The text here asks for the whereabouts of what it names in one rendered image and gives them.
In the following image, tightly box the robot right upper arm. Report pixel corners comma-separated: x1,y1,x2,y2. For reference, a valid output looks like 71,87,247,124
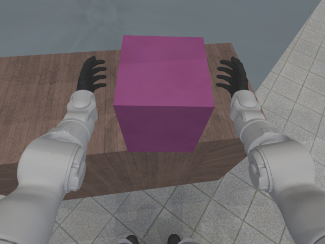
248,140,325,244

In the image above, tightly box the right robot forearm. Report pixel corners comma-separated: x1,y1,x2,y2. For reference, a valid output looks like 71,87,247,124
229,90,316,180

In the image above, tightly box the left robot hand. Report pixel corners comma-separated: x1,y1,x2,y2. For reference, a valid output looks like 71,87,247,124
76,56,107,93

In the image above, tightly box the robot right foot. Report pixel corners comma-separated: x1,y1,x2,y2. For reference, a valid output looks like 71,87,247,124
167,234,181,244

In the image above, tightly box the left robot forearm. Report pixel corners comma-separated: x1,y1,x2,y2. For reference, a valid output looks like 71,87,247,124
17,90,98,183

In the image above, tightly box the right robot hand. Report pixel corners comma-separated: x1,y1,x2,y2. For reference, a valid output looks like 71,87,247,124
216,56,249,98

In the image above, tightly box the carton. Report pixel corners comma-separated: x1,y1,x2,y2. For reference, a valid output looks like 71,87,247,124
113,35,215,153

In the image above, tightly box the pedestal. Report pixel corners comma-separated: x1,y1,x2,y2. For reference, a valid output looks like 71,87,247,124
0,43,267,200

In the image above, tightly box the robot left upper arm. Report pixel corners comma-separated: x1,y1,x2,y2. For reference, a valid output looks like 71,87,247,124
0,137,86,244

